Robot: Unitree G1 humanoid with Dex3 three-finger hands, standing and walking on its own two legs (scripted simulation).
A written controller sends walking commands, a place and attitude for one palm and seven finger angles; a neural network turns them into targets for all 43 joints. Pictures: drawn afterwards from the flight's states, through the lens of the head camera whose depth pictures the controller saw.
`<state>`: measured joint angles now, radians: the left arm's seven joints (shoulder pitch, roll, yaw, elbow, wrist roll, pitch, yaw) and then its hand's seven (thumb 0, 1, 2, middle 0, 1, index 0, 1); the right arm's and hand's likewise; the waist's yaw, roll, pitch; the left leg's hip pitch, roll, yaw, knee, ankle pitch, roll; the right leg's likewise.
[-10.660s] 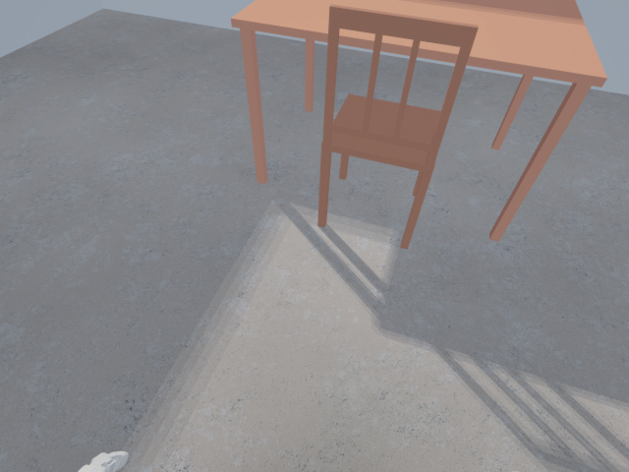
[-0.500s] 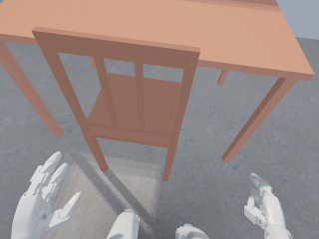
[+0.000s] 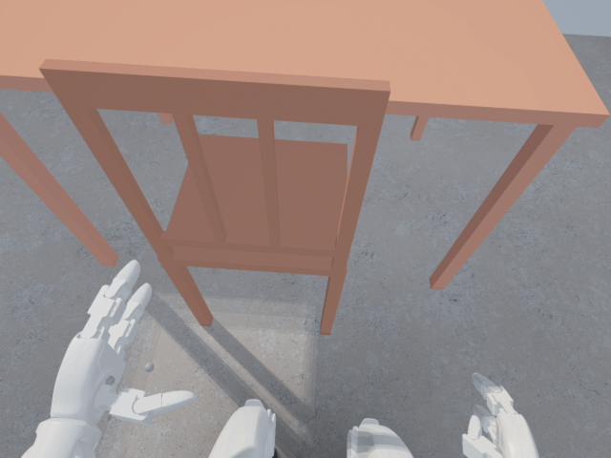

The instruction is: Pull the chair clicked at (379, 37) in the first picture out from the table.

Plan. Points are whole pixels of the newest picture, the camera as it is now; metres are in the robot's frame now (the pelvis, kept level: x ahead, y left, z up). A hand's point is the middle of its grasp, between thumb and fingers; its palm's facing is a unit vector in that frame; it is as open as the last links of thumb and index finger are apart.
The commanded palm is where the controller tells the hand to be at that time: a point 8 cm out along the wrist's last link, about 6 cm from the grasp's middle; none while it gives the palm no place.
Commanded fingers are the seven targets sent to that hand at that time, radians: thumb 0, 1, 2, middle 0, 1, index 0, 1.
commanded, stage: raise the hand toward the chair's back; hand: left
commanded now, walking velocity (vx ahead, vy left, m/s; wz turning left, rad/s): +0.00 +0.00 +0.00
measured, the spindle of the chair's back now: (205, 188) +0.50 +0.19 +0.00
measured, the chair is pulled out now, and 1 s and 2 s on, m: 0.00 0.00 0.00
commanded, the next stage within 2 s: aim the fingers beside a spindle in 1.06 s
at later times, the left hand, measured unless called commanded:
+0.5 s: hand (113, 340) +0.24 +0.22 +0.06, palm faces +0.01 -1.00 -0.06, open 16.9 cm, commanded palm +0.22 +0.28 +0.06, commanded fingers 0.00 -0.50 0.30 -0.06 -0.08 -0.06 -0.08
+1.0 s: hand (131, 336) +0.25 +0.21 +0.05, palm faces -0.02 -1.00 -0.06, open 16.9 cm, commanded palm +0.23 +0.27 +0.06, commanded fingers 0.00 -0.50 0.30 -0.06 -0.08 -0.06 -0.08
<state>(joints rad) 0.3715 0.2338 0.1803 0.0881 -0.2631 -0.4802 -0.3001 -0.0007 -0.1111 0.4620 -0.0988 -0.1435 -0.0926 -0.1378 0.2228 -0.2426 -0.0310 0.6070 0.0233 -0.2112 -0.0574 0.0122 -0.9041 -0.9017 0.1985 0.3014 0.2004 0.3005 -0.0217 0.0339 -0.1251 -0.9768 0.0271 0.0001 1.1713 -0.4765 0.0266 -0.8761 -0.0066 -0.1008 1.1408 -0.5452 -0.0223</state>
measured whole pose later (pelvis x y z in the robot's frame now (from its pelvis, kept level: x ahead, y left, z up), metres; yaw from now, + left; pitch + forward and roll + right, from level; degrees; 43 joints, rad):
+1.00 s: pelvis +0.01 +0.01 +0.02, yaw +0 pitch +14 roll -3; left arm 0.28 0.27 0.22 0.13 -0.28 -0.39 -0.31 -0.01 -0.50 0.30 -0.06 -0.08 -0.06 -0.08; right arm 0.23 -0.24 0.01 0.55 0.03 -0.18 -0.04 0.01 -0.90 -0.90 0.20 0.30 0.20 0.30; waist -0.03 0.04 -0.12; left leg -0.89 0.02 0.00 1.09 -0.46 0.03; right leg -0.78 -0.01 -0.10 1.05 -0.51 -0.01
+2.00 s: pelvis +0.01 +0.01 +0.00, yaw -1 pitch +19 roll -3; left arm 0.04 0.24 0.20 0.30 -0.24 -0.42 -0.26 -0.01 -0.50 0.30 -0.07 -0.08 -0.06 -0.08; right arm 0.22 -0.25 0.00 0.56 0.01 -0.14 -0.03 0.01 -0.90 -0.90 0.20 0.30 0.20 0.30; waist -0.05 0.03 -0.13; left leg -1.02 0.03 0.01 1.19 -0.49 0.03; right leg -0.93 -0.01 -0.09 1.15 -0.56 -0.01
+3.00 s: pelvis +0.01 +0.00 -0.02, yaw -1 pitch +22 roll -2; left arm -0.12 0.22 0.16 0.43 -0.19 -0.48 -0.18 -0.01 -0.50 0.30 -0.07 -0.08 -0.06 -0.08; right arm 0.21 -0.25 0.00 0.57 0.00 -0.04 -0.01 0.01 -0.91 -0.90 0.20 0.30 0.20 0.30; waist -0.05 0.03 -0.14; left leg -1.12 0.03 0.01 1.25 -0.51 0.02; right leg -1.03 0.00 -0.09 1.23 -0.58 -0.03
